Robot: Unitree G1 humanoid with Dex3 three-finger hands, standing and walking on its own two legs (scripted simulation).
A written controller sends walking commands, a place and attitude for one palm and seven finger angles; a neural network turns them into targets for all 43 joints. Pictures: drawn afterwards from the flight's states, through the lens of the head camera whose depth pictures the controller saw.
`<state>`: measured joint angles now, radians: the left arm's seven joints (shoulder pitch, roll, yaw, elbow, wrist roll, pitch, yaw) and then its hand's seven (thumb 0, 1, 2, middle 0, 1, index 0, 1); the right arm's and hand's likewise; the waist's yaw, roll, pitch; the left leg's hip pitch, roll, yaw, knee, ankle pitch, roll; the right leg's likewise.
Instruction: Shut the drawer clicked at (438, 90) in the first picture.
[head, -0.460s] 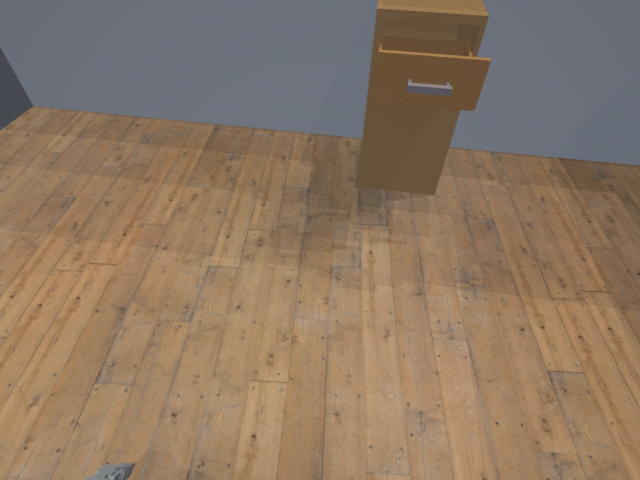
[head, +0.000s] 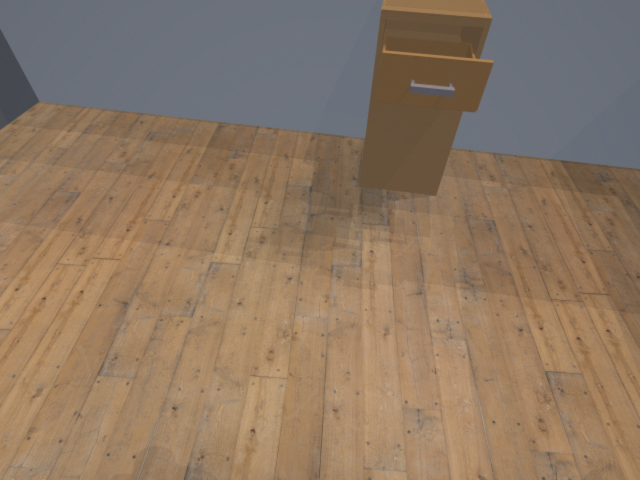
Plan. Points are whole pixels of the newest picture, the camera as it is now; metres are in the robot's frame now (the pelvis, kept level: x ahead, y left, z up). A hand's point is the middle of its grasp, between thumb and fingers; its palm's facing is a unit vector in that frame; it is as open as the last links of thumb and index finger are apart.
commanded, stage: stand and wait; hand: left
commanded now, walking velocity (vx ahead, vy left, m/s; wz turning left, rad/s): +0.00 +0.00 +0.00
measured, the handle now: (431, 87) +1.25 -0.28 -0.08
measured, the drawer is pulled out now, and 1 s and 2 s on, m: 0.30 0.30 0.30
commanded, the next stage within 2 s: look at it before walking up in 0.36 s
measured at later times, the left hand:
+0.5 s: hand out of the picture +0.07 +0.24 -0.15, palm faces -0.03 -0.95 -0.33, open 7.4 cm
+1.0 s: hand out of the picture +0.08 +0.24 -0.16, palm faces -0.03 -0.95 -0.32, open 7.4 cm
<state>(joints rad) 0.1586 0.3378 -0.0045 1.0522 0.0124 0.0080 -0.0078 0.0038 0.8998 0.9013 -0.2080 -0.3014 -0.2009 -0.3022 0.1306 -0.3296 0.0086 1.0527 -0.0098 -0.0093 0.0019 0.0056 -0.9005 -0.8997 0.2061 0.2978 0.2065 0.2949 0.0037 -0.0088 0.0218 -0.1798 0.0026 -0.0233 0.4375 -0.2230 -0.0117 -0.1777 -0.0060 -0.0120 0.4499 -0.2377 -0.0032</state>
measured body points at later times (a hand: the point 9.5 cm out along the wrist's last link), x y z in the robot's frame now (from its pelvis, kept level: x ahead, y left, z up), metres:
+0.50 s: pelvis +0.00 +0.00 +0.00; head -0.01 +0.00 +0.45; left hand +0.07 +0.29 -0.13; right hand +0.07 -0.30 -0.13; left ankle +0.01 +0.13 -0.74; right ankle +0.00 -0.12 -0.74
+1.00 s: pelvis +0.01 +0.00 +0.00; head +0.01 +0.00 +0.45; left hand +0.08 +0.29 -0.13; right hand +0.08 -0.30 -0.13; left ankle +0.01 +0.13 -0.74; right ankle +0.00 -0.12 -0.74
